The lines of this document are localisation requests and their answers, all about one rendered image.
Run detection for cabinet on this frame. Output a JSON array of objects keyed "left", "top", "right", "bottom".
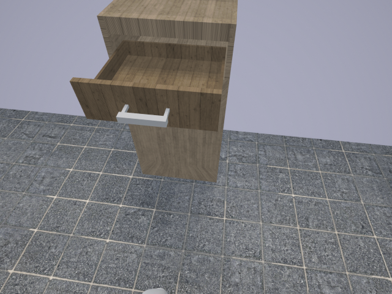
[{"left": 97, "top": 0, "right": 238, "bottom": 183}]

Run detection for handle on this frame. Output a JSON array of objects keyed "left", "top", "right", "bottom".
[{"left": 116, "top": 104, "right": 170, "bottom": 127}]

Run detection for drawer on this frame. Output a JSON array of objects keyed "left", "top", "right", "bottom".
[{"left": 70, "top": 40, "right": 226, "bottom": 132}]

